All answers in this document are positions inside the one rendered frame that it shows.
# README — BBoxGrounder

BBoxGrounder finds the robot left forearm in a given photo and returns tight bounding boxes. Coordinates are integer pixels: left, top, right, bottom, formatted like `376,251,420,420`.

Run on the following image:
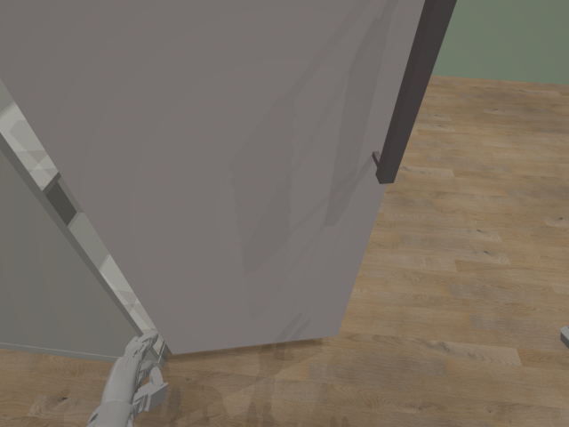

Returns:
85,400,135,427

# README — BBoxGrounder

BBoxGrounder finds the fridge door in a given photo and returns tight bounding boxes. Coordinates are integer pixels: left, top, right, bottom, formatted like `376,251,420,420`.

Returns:
0,0,425,355

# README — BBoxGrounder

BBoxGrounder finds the handle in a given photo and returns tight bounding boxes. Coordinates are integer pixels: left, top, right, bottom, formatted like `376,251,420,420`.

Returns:
372,0,457,184

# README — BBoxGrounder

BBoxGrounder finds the robot left hand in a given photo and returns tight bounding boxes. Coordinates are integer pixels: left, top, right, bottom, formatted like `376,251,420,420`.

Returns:
100,330,168,416

